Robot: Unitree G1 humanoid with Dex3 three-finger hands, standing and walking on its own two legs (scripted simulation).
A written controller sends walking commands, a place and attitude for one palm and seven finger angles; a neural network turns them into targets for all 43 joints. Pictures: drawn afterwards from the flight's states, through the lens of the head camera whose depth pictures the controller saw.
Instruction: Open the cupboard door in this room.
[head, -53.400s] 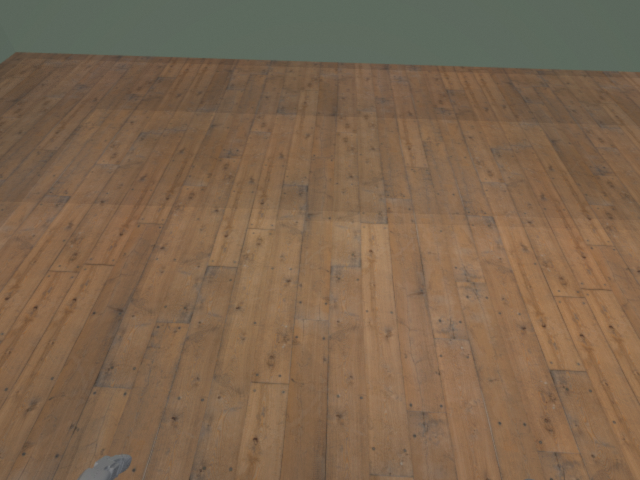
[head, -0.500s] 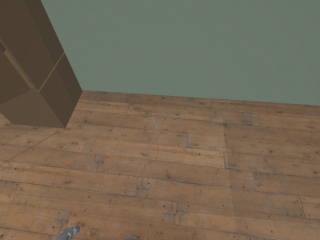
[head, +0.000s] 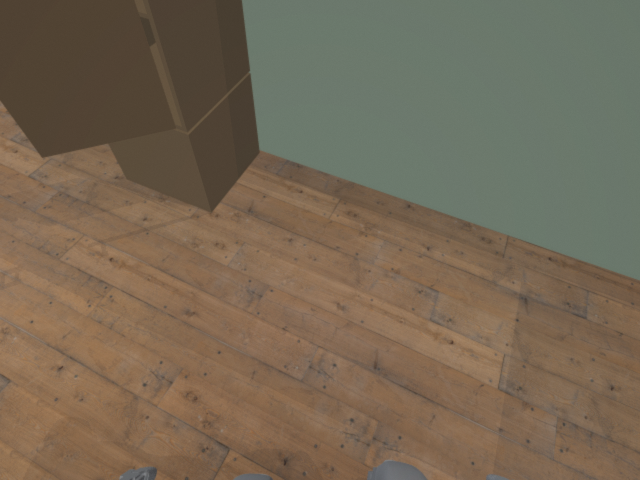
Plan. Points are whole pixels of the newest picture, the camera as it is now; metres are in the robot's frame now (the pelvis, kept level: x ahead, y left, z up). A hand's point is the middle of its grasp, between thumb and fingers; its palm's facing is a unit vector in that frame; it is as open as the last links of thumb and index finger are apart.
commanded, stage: turn to face it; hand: left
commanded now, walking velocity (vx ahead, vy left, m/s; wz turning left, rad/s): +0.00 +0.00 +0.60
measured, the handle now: out of the picture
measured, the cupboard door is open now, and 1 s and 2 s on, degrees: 47 47 47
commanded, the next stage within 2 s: take the last steps up to it in 0.64 s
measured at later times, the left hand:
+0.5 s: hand out of the picture +0.00 +0.20 -0.19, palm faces +0.30 -0.93 -0.21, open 7.4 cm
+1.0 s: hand out of the picture -0.02 +0.17 -0.15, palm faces +0.48 -0.85 -0.20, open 7.4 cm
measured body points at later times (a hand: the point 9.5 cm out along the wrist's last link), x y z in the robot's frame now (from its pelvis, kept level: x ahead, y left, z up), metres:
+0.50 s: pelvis +0.02 -0.01 -0.01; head +0.06 +0.03 +0.44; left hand -0.01 +0.25 -0.17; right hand +0.20 -0.22 -0.13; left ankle +0.00 +0.10 -0.73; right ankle +0.01 -0.15 -0.70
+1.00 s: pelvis +0.04 +0.00 +0.01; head +0.07 +0.01 +0.46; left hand -0.04 +0.22 -0.14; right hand +0.21 -0.21 -0.14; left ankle -0.01 +0.11 -0.68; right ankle +0.07 -0.14 -0.73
